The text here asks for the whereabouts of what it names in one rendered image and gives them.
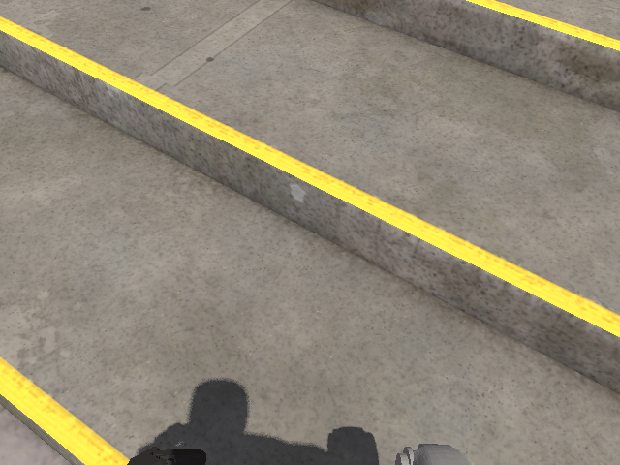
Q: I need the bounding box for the right robot thigh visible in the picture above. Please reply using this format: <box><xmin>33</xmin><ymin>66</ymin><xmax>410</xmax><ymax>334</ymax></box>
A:
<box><xmin>395</xmin><ymin>444</ymin><xmax>471</xmax><ymax>465</ymax></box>

